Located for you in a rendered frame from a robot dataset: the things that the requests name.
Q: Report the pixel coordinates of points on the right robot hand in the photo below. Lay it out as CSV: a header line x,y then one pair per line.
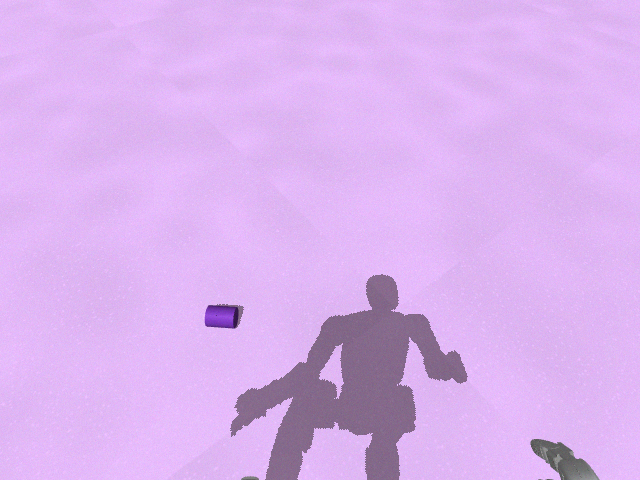
x,y
562,460

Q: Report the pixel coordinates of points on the can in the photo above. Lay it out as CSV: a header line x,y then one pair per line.
x,y
221,316

